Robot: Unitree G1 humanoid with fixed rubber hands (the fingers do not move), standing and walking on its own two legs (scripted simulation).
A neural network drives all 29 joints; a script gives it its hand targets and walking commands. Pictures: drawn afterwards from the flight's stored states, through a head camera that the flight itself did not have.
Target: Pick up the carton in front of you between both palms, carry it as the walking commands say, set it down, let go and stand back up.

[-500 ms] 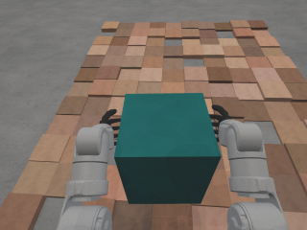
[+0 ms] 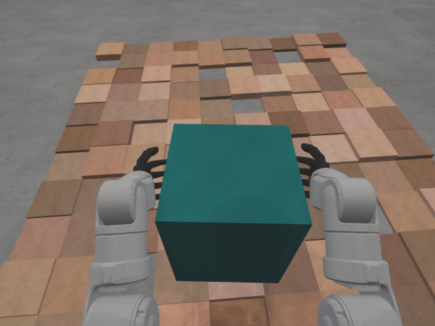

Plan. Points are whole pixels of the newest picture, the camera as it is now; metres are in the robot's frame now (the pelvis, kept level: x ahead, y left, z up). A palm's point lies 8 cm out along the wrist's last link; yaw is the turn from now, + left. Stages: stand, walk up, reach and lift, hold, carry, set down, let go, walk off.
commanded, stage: carry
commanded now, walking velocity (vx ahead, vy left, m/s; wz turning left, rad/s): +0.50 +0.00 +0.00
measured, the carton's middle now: (229, 207) +0.35 -0.01 +0.02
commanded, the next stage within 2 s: none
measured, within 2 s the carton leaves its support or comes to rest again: neither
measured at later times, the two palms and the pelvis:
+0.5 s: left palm (158, 93) +0.62 +0.13 +0.10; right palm (279, 77) +0.66 -0.17 +0.10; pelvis +0.28 -0.05 +0.00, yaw +1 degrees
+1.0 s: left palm (182, 2) +1.00 +0.08 +0.17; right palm out of the picture +0.99 -0.22 +0.17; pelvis +0.62 -0.05 -0.01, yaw +1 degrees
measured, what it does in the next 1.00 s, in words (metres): walks ahead: right foot, then left foot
